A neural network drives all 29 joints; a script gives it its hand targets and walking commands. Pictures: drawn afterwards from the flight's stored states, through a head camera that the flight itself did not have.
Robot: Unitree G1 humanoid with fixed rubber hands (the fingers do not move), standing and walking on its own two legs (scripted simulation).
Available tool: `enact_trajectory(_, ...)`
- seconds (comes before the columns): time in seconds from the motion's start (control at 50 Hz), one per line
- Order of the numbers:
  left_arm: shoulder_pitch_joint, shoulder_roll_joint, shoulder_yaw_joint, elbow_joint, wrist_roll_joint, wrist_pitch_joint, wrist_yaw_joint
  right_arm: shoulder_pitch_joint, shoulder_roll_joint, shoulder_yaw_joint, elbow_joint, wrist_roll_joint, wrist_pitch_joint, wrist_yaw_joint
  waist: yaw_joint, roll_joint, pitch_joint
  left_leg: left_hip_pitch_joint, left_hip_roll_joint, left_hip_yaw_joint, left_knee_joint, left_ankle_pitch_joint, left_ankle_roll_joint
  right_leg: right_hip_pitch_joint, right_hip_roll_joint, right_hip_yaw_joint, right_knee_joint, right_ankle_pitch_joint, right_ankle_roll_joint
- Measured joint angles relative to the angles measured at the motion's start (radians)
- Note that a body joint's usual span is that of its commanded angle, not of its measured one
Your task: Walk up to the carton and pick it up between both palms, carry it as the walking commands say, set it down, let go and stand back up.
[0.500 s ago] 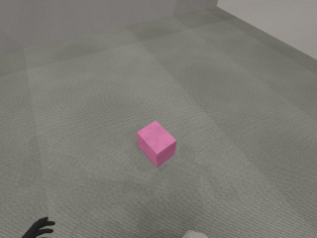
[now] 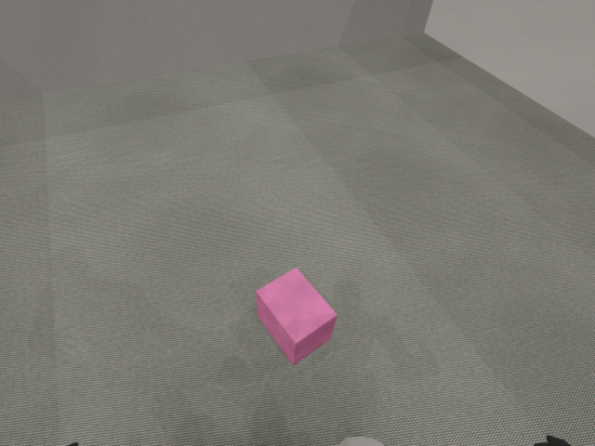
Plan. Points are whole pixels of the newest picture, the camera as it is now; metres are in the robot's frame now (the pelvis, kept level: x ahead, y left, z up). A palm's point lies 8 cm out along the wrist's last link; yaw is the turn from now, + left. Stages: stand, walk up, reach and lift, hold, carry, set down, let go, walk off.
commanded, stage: walk up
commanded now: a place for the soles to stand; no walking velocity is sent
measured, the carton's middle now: (294, 315) +0.64 -0.02 -0.67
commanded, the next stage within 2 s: none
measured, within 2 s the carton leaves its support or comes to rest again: neither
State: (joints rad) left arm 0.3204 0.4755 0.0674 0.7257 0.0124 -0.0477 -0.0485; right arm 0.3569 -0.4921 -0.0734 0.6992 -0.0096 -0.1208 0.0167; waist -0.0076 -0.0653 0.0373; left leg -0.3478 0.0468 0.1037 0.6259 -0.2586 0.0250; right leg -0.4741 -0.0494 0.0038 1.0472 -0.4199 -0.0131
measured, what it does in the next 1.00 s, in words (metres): walks ahead: right foot, then left foot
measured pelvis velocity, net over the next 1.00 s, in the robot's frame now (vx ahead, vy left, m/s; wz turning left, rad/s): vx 0.11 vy -0.04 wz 0.15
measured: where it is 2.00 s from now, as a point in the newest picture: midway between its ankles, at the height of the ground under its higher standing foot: (389, 436)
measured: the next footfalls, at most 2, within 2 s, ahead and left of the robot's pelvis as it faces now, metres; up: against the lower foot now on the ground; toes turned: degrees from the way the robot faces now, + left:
right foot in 0.16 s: +0.18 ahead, -0.16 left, +0.00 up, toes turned -2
left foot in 0.40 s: +0.16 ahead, +0.10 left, +0.00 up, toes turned +5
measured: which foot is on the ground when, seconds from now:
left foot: down 0.00-0.18, up 0.20-0.38, down 0.40-1.00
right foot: up 0.00-0.14, down 0.16-0.94, up 0.96-1.00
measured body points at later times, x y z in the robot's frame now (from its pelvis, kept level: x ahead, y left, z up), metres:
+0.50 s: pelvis +0.10 -0.04 -0.01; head +0.12 -0.04 +0.44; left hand +0.20 +0.30 -0.10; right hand +0.20 -0.37 -0.12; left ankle +0.12 +0.10 -0.72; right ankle +0.14 -0.15 -0.72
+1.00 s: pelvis +0.11 -0.04 +0.02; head +0.13 -0.03 +0.47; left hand +0.23 +0.31 -0.08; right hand +0.26 -0.37 -0.08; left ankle +0.12 +0.10 -0.72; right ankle +0.13 -0.16 -0.70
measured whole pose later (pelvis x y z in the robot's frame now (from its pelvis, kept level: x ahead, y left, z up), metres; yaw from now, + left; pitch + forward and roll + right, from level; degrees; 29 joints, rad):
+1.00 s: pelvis +0.11 -0.04 +0.02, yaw +8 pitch -1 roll +0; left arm 0.01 0.46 0.06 0.93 0.05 0.04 -0.06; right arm 0.16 -0.44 -0.05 1.00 0.01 -0.06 -0.04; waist 0.00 -0.03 0.05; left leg -0.24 0.00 -0.06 0.46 -0.21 -0.01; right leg -0.33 -0.03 -0.03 0.74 -0.39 -0.01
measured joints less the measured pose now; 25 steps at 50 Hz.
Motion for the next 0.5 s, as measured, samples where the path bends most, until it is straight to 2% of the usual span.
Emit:
enact_trajectory(0.08,-0.034,-0.012,0.004,0.003,0.001,0.001,-0.017,0.03,-0.027,-0.008,0.0,-0.005,0.006,0.002,-0.03,0.013,0.003,0.047,0.019,-0.009,-0.026,-0.021,-0.009,-0.026,-0.027,-0.026,-0.173,0.044,0.004)
enact_trajectory(0.16,-0.07,-0.007,0.009,0.006,0.002,-0.012,-0.004,0.049,-0.04,-0.005,0.011,0.0,0.029,-0.001,-0.05,0.04,0.01,0.042,0.047,-0.04,0.054,-0.091,-0.04,0.045,-0.002,-0.045,-0.391,0.156,-0.016)
enact_trajectory(0.2,-0.088,-0.007,0.013,0.008,0.006,-0.021,0.011,0.042,-0.029,0.004,0.025,0.004,0.046,-0.009,-0.041,0.055,0.017,0.001,0.052,-0.069,0.17,-0.17,-0.018,0.037,0.012,-0.051,-0.361,0.194,-0.01)
enact_trajectory(0.24,-0.101,-0.014,0.004,0.013,0.003,-0.021,0.021,0.017,-0.01,0.015,0.046,0.009,0.062,-0.023,-0.033,0.065,0.028,-0.049,0.015,-0.117,0.298,-0.235,-0.003,0.04,0.009,-0.058,-0.328,0.16,-0.01)
enact_trajectory(0.28,-0.107,-0.02,-0.005,0.016,0.0,-0.016,0.03,-0.002,0.005,0.024,0.064,0.011,0.065,-0.03,-0.02,0.076,0.034,-0.083,-0.005,-0.124,0.342,-0.236,0.001,0.057,0.004,-0.063,-0.333,0.143,-0.011)
enact_trajectory(0.34,-0.115,-0.017,-0.013,0.024,0.001,-0.011,0.037,-0.022,0.023,0.031,0.095,0.008,0.066,-0.027,0.001,0.079,0.035,-0.083,-0.009,-0.091,0.26,-0.205,0.002,0.072,-0.006,-0.067,-0.336,0.13,-0.006)
enact_trajectory(0.4,-0.117,-0.007,-0.022,0.038,-0.008,-0.001,0.039,-0.039,0.028,0.032,0.119,-0.002,0.067,-0.025,0.008,0.08,0.03,-0.026,-0.019,-0.072,0.093,-0.077,0.016,0.064,-0.015,-0.071,-0.29,0.093,0.004)
enact_trajectory(0.44,-0.129,-0.009,-0.026,0.058,-0.018,0.008,0.044,-0.058,0.032,0.034,0.134,-0.006,0.066,-0.025,0.008,0.075,0.034,-0.029,-0.021,-0.079,0.112,-0.071,-0.014,0.065,-0.019,-0.073,-0.265,0.067,0.009)
enact_trajectory(0.5,-0.145,-0.027,-0.035,0.104,-0.019,0.014,0.049,-0.103,0.037,0.048,0.164,0.002,0.073,-0.021,0.009,0.085,0.033,-0.015,-0.005,-0.097,0.123,-0.099,-0.042,0.105,0.003,-0.084,-0.303,0.074,0.011)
